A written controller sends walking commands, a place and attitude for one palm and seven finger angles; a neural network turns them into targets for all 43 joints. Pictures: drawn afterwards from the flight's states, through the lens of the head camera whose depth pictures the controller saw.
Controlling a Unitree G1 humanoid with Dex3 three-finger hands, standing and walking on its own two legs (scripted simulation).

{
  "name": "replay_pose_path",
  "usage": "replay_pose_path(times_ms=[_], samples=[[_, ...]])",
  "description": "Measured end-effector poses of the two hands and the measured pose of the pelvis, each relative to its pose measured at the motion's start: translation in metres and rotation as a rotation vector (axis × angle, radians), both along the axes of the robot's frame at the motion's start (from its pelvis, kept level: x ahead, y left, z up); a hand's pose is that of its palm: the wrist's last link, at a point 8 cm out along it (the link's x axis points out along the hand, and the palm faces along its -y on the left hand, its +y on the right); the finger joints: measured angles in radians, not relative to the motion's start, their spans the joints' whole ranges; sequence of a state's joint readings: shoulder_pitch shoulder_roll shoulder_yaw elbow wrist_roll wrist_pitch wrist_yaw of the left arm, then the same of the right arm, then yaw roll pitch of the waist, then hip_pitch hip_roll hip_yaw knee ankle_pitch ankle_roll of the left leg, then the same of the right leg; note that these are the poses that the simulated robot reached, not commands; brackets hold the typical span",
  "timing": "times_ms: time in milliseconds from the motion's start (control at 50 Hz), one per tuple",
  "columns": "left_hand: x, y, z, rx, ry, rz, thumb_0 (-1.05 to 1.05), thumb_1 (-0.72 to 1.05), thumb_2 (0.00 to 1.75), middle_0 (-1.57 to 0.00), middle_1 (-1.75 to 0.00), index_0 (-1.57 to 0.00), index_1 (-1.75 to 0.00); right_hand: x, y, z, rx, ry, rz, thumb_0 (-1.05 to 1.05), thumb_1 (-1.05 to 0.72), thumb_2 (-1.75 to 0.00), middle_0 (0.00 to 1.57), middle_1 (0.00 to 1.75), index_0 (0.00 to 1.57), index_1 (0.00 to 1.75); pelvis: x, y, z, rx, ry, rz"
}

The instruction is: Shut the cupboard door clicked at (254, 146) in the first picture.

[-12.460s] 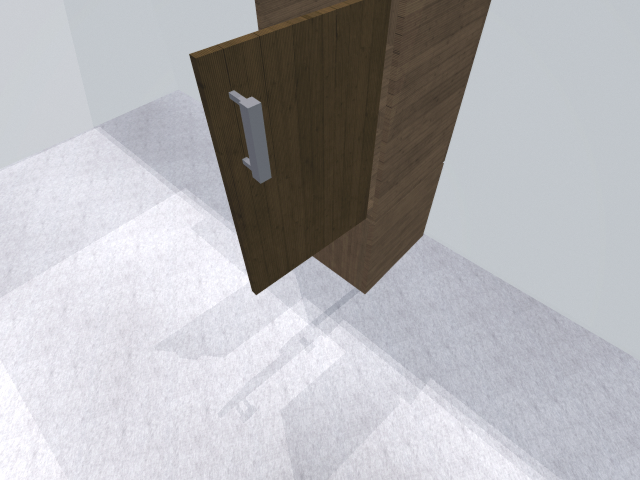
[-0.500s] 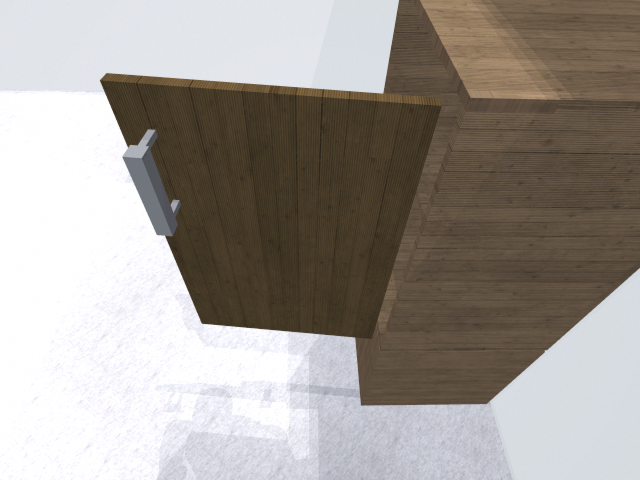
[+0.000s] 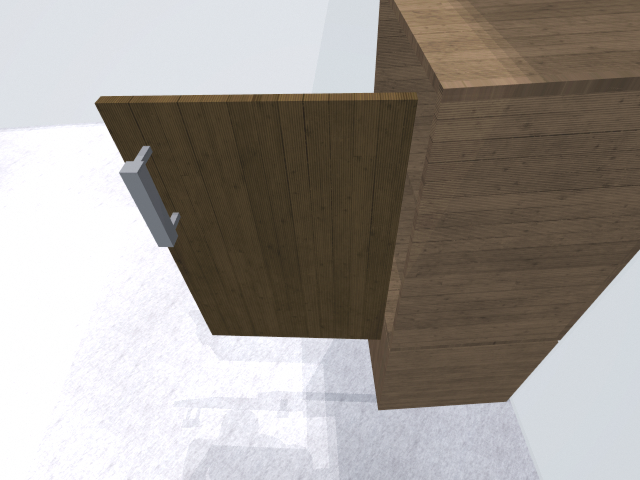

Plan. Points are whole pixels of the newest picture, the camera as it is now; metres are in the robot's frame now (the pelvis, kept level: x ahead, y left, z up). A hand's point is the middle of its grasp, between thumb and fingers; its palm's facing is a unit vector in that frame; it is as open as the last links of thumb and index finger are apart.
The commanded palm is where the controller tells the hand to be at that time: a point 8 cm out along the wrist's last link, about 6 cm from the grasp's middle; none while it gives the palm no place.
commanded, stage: look again from close up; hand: left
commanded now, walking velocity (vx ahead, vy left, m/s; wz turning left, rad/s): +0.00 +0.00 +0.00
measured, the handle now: (156, 197) +0.46 +0.26 +0.11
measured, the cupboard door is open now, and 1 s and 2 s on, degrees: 84 84 84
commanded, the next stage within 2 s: raise the hand and make a fist in 0.08 s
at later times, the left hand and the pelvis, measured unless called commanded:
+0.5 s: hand (197, 434) +0.18 +0.16 +0.00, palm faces -0.01 -1.00 -0.01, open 6.6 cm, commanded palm +0.11 +0.22 -0.03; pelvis -0.02 -0.02 -0.05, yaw +2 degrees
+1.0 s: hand (157, 431) +0.17 +0.19 +0.02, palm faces +0.02 -1.00 -0.05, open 4.2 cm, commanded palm +0.13 +0.24 +0.03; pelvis -0.02 +0.00 -0.05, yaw +3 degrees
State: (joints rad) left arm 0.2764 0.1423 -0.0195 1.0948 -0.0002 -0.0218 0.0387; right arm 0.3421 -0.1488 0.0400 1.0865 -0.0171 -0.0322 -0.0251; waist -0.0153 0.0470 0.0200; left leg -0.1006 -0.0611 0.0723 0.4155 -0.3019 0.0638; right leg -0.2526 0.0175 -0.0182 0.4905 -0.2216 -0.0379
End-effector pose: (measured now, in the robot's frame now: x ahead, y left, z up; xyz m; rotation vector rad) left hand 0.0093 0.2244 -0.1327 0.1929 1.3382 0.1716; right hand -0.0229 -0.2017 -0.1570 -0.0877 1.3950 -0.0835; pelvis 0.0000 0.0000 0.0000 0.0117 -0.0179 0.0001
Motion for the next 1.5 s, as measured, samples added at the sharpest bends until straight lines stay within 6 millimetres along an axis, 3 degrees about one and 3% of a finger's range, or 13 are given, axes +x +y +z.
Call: replay_pose_path(times_ms=[200,240,340,420,480,540,640,740,840,940,1040,1220,1500], samples=[[-0.005,-0.006,-0.004,-0.008,0.043,0.004,0.01,0.93,0.90,-0.20,-0.29,-0.20,-0.30,-0.017,-0.004,0.003,-0.012,0.079,-0.014,0.01,-0.91,-0.90,0.20,0.30,0.20,0.29,0.003,-0.003,0.000,-0.002,0.006,-0.002],[0.023,0.001,0.009,-0.003,-0.140,0.077,0.01,0.93,0.90,-0.20,-0.30,-0.20,-0.30,-0.005,-0.013,0.009,-0.067,-0.030,-0.016,0.01,-0.90,-0.90,0.20,0.30,0.20,0.29,0.000,-0.005,-0.003,-0.002,0.011,-0.002],[0.129,-0.001,0.100,-0.001,-0.835,0.050,0.02,0.92,0.90,-0.22,-0.32,-0.22,-0.33,0.065,-0.044,0.025,-0.132,-0.437,0.019,0.01,-0.90,-0.90,0.20,0.30,0.20,0.29,-0.005,-0.005,-0.012,-0.004,0.049,0.047],[0.167,-0.008,0.143,-0.102,-1.270,-0.035,0.01,0.92,0.90,-0.26,-0.37,-0.26,-0.38,0.135,-0.064,0.050,-0.171,-0.711,0.081,0.01,-0.90,-0.90,0.20,0.30,0.20,0.29,-0.015,-0.010,-0.028,0.006,0.119,0.040],[0.156,-0.014,0.143,-0.169,-1.421,-0.167,0.01,0.92,0.90,-0.30,-0.42,-0.31,-0.42,0.182,-0.072,0.074,-0.201,-0.879,0.140,0.01,-0.90,-0.90,0.20,0.30,0.20,0.29,-0.022,-0.015,-0.045,0.008,0.153,0.033],[0.129,-0.013,0.118,-0.215,-1.346,-0.193,0.00,0.91,0.90,-0.36,-0.47,-0.36,-0.48,0.219,-0.070,0.092,-0.219,-0.997,0.193,0.01,-0.90,-0.90,0.20,0.30,0.20,0.29,-0.027,-0.017,-0.058,0.005,0.175,0.038],[0.088,0.003,0.097,-0.146,-1.235,-0.070,0.01,0.91,0.90,-0.45,-0.57,-0.45,-0.57,0.252,-0.045,0.100,-0.199,-1.083,0.285,0.01,-0.90,-0.90,0.20,0.30,0.20,0.29,-0.029,-0.018,-0.071,-0.024,0.199,0.067],[0.096,0.006,0.129,-0.092,-1.387,-0.122,0.02,0.91,0.90,-0.54,-0.67,-0.54,-0.67,0.242,-0.010,0.071,-0.108,-1.001,0.340,0.01,-0.90,-0.90,0.20,0.30,0.20,0.29,-0.031,-0.017,-0.075,-0.059,0.198,0.094],[0.127,0.001,0.144,-0.162,-1.349,-0.229,0.02,0.90,0.90,-0.63,-0.76,-0.63,-0.77,0.201,0.012,0.040,-0.019,-0.838,0.265,0.01,-0.90,-0.90,0.20,0.30,0.20,0.29,-0.032,-0.013,-0.067,-0.065,0.187,0.089],[0.141,0.015,0.150,-0.171,-1.249,-0.197,0.01,0.90,0.90,-0.72,-0.86,-0.72,-0.87,0.158,0.009,0.030,-0.022,-0.718,0.165,0.02,-0.90,-0.90,0.21,0.30,0.21,0.30,-0.025,-0.006,-0.054,-0.053,0.180,0.068],[0.144,0.027,0.165,-0.133,-1.292,-0.170,0.02,0.90,0.90,-0.81,-0.96,-0.81,-0.97,0.140,-0.008,0.033,-0.086,-0.676,0.153,0.02,-0.90,-0.90,0.21,0.30,0.21,0.30,-0.020,0.002,-0.048,-0.051,0.173,0.062],[0.154,0.032,0.181,-0.144,-1.334,-0.193,0.02,0.91,0.90,-0.97,-1.14,-0.97,-1.15,0.171,-0.021,0.062,-0.171,-0.779,0.173,0.02,-0.90,-0.90,0.20,0.30,0.20,0.29,-0.011,0.013,-0.041,-0.055,0.145,0.064],[0.168,0.046,0.223,-0.099,-1.373,-0.191,0.02,0.90,0.90,-1.22,-1.41,-1.22,-1.42,0.220,0.032,0.089,-0.047,-0.914,0.238,0.01,-0.90,-0.90,0.20,0.30,0.20,0.29,-0.002,0.020,-0.024,-0.057,0.074,0.074]])
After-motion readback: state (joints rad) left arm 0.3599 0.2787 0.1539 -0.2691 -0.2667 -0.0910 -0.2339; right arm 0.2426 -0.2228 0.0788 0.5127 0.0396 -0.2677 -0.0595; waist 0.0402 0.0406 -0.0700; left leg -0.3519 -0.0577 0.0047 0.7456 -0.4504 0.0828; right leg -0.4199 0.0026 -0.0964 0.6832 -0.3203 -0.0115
